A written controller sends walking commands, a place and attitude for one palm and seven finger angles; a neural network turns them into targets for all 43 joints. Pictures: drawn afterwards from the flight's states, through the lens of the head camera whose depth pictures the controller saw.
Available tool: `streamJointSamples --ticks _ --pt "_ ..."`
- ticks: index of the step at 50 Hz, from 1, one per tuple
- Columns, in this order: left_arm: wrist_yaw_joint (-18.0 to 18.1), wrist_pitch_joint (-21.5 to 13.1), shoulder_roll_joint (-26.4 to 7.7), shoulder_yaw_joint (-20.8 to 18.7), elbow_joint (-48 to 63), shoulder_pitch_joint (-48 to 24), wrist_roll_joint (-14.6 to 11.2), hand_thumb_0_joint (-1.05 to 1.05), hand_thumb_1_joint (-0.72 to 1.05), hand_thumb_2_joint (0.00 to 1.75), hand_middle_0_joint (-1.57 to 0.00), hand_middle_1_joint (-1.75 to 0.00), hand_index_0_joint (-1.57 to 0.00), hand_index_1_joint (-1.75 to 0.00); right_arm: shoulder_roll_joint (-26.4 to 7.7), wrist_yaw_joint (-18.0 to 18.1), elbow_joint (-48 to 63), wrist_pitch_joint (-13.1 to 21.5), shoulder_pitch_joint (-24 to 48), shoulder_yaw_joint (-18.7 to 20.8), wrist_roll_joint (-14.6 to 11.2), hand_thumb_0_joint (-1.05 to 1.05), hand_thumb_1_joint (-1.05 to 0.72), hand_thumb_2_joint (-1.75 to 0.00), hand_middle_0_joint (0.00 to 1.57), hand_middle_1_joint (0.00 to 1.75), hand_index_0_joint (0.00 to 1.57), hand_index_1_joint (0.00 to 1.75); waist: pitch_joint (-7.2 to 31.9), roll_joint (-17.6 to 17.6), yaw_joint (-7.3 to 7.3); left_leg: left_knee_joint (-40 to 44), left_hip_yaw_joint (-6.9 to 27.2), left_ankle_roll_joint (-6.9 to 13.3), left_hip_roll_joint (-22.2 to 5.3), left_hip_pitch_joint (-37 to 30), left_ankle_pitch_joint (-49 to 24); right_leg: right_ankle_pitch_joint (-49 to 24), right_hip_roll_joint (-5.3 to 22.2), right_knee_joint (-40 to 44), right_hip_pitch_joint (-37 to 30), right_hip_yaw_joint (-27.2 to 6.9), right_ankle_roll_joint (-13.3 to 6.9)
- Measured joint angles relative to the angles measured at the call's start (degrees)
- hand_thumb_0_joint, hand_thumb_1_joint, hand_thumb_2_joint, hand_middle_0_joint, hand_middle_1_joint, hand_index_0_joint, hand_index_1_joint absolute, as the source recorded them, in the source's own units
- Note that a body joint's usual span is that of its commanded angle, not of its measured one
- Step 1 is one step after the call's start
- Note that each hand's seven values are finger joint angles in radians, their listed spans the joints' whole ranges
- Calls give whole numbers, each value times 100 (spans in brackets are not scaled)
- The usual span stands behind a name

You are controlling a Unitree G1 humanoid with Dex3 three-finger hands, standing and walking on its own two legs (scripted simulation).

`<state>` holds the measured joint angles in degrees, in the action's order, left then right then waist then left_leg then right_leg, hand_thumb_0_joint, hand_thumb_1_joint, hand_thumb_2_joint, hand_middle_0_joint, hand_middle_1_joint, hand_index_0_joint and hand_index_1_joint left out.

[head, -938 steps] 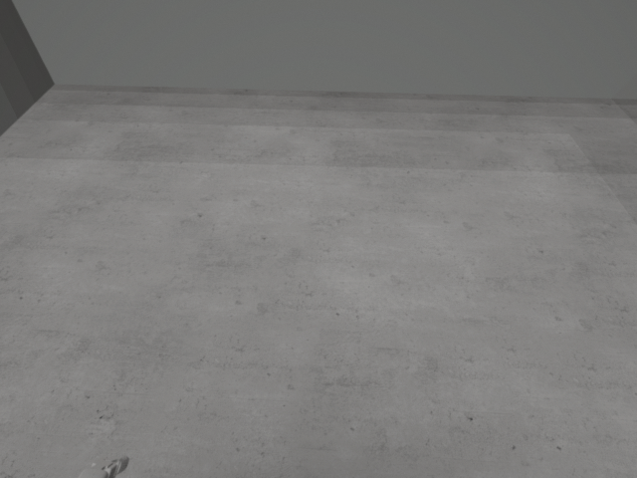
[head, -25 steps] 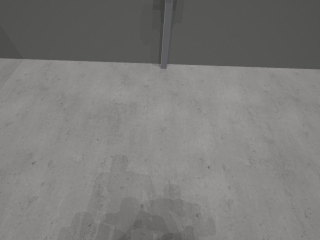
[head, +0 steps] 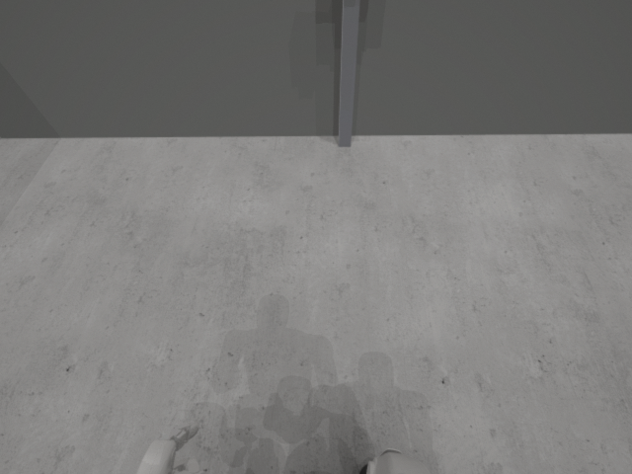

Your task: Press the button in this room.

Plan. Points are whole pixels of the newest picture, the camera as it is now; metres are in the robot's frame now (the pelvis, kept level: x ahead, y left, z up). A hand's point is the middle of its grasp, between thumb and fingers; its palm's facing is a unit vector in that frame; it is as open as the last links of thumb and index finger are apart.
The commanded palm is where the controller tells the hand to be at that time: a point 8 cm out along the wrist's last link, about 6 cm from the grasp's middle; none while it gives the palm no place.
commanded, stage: turn or walk to find it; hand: left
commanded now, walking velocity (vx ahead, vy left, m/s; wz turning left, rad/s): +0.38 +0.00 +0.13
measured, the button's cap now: out of the picture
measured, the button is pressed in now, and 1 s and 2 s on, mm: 0 0 0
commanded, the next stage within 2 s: stand and wait in 0.58 s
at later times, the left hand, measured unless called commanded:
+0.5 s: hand (174, 472) +0.15 +0.22 -0.16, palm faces +0.14 -0.98 -0.15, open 7.4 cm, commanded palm none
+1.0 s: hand (231, 276) +0.46 +0.18 -0.14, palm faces +0.09 -0.97 -0.22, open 7.2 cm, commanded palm none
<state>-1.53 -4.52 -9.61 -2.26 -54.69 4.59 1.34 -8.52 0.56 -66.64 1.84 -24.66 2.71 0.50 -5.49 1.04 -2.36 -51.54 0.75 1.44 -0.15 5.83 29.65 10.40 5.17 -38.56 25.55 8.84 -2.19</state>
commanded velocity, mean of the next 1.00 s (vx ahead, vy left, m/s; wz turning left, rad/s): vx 0.21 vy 0.00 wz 0.03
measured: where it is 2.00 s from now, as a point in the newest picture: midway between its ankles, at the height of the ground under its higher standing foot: (318, 393)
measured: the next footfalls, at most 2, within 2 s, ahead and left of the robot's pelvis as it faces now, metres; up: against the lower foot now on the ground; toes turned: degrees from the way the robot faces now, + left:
left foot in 0.40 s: +0.28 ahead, +0.15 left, +0.00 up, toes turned +13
right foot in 0.82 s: +0.50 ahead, -0.10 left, +0.00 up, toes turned -6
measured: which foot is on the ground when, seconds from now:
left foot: up 0.00-0.38, down 0.40-0.84, up 0.86-1.00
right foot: down 0.00-0.40, up 0.42-0.80, down 0.82-1.00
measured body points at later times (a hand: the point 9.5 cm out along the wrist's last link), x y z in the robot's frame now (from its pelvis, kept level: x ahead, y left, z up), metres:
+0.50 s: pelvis +0.21 +0.05 +0.02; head +0.23 +0.06 +0.47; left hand +0.15 +0.27 -0.15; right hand +0.32 -0.17 -0.12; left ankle +0.24 +0.15 -0.71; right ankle +0.14 -0.09 -0.64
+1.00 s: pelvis +0.38 +0.00 +0.02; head +0.41 -0.03 +0.47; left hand +0.46 +0.23 -0.12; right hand +0.38 -0.22 -0.15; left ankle +0.33 +0.14 -0.66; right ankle +0.46 -0.09 -0.71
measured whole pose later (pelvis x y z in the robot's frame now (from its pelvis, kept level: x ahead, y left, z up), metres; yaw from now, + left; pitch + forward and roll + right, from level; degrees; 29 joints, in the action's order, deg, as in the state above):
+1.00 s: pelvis +0.38 +0.00 +0.02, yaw +4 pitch -2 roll +1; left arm 1.2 -2.3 -7.6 -2.0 -59.6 6.3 0.5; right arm -9.4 1.5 -63.7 -0.3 -15.9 2.3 0.6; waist -5.6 2.8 -1.6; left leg -55.1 -2.6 -2.1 -4.4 19.7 26.9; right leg 10.3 3.7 -30.8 18.7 10.2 -2.9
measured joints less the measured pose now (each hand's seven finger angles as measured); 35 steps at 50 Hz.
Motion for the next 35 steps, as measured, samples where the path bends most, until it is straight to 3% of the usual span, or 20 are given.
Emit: streamJointSamples --ticks 2,4,7,11,16,19,21,23,26,31,35 --pt "38 -18 51 7 -68 115 -17 0 90 90 -20 -30 -20 -30 -63 -27 41 -74 169 38 3 1 -91 -90 20 30 20 30 -32 58 49 -1578 19 78 -37 842 -374 270 -36 36 -248 96 -41" --pt "102 20 90 1 -214 308 -15 0 90 90 -20 -30 -20 -30 -134 -52 162 -120 399 73 46 1 -91 -90 20 30 20 30 2 82 78 -2137 -83 63 -193 1539 -836 293 -77 323 -539 152 0" --pt "216 67 44 -111 -452 642 -14 0 93 90 -21 -30 -20 -30 -189 -75 423 -144 727 101 99 1 -92 -90 20 29 20 30 139 66 95 -1814 -199 -74 -453 2247 -1228 267 -128 797 -935 229 17" --pt "187 98 -76 -113 -742 1040 18 0 93 90 -21 -30 -20 -30 -196 -141 696 -132 1090 118 114 0 -92 -90 20 29 20 30 293 12 173 -554 -392 -228 -690 2530 -1569 309 -163 1291 -1418 316 70" --pt "145 93 -105 -89 -925 1409 23 0 92 90 -20 -30 -20 -30 -177 -220 832 -75 1457 79 102 0 -92 -90 20 29 20 30 307 -62 416 991 -605 -245 -693 2197 -1676 606 -146 1465 -1926 433 248" --pt "137 134 -74 -88 -1005 1647 10 0 91 90 -20 -30 -20 -30 -176 -236 900 16 1589 45 107 0 -92 -90 20 29 20 30 312 -109 530 1769 -785 -202 -579 1684 -1692 1017 -46 1152 -2095 449 426" --pt "115 216 -59 -82 -1071 1727 -21 1 91 90 -20 -30 -20 -30 -141 -203 942 149 1678 37 137 0 -92 -90 20 29 20 30 262 -212 515 1735 -869 -39 -463 1549 -1769 1496 120 120 -1798 235 381" --pt "104 319 -43 -57 -1113 1670 -26 1 91 90 -20 -30 -20 -30 -80 -148 961 226 1683 -1 131 0 -91 -90 20 29 20 30 208 -264 502 1591 -980 62 -415 1401 -1535 1750 88 -1381 -1186 -150 291" --pt "60 364 -25 -68 -1077 1445 1 1 91 90 -20 -30 -20 -30 -5 -38 924 267 1476 20 83 -1 -92 -90 20 29 20 30 232 -244 412 2005 -1061 46 -333 967 -1492 1326 107 -2529 -362 -303 265" --pt "36 375 -39 -121 -715 944 38 1 91 90 -20 -30 -20 -30 -125 50 688 274 981 72 75 -2 -95 -90 20 30 20 30 337 -255 313 2835 -1119 44 -147 283 -1579 527 297 -2428 546 -412 386" --pt "61 387 -119 -148 -457 490 13 1 92 90 -20 -30 -20 -30 -83 55 426 202 610 37 80 -1 -94 -90 20 30 20 30 291 -246 230 3125 -1091 -75 -121 -127 -1477 153 350 -1412 719 -414 452"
